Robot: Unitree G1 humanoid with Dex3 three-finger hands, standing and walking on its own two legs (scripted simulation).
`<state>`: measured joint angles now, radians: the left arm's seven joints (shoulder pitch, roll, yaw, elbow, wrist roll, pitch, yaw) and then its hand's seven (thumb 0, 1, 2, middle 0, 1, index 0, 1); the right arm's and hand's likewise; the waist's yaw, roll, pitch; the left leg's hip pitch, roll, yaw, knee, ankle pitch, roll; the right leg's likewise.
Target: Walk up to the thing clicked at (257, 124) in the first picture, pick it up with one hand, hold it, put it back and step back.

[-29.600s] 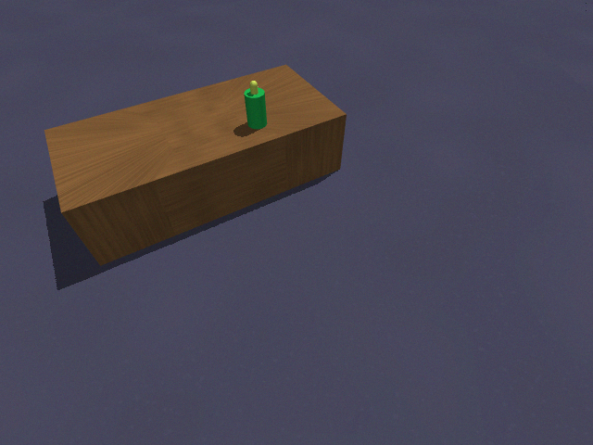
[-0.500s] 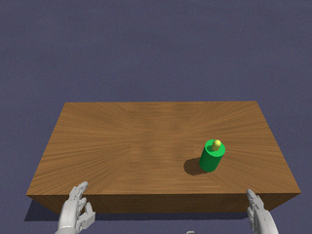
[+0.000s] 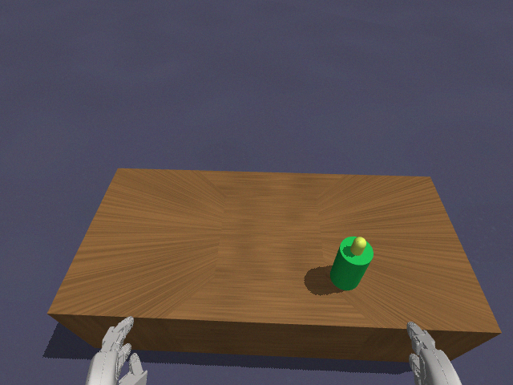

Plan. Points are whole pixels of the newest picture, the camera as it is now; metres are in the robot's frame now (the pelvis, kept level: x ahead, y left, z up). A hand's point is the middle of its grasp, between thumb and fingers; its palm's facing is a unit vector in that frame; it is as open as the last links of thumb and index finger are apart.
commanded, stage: home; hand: right
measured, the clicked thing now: (352, 259) +0.49 -0.23 -0.28
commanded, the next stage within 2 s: none
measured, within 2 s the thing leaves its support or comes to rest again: neither
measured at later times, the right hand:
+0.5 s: hand (405, 376) +0.17 -0.20 -0.05, palm faces +0.04 +0.98 -0.20, open 17.7 cm
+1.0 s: hand (395, 378) +0.17 -0.18 -0.05, palm faces +0.05 +0.98 -0.20, open 17.7 cm
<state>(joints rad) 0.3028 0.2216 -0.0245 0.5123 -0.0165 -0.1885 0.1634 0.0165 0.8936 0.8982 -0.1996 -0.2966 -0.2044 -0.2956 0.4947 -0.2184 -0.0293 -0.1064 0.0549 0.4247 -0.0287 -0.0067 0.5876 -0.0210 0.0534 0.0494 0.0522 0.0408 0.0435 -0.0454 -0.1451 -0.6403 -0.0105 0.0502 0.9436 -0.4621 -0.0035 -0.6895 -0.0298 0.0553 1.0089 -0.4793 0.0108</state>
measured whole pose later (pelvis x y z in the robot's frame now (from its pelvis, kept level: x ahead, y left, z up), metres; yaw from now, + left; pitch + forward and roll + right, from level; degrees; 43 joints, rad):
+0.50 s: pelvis +0.01 -0.02 +0.00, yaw +0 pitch +10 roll +3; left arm 0.29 0.20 -0.04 0.52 -0.01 -0.23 0.17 0.02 0.89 0.90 -0.20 -0.30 -0.21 -0.30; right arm 0.50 -0.23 -0.03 -0.15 0.04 0.47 -0.02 -0.01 0.59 0.00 0.05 0.04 0.05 0.03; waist 0.04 -0.04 -0.16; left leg -0.64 0.00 0.04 0.94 -0.47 -0.03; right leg -0.70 -0.02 0.05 1.03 -0.50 -0.01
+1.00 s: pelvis +0.00 +0.00 +0.00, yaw +0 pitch +10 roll +3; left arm 0.29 0.21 -0.04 0.53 -0.01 -0.23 0.18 0.02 0.89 0.90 -0.20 -0.30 -0.21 -0.30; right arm 0.50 -0.22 -0.03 -0.14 0.05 0.46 -0.02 -0.01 0.59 -0.02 0.05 0.05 0.05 0.04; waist 0.04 -0.04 -0.16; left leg -0.65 -0.01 0.05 0.95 -0.47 -0.01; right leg -0.70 -0.03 0.06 1.02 -0.49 0.01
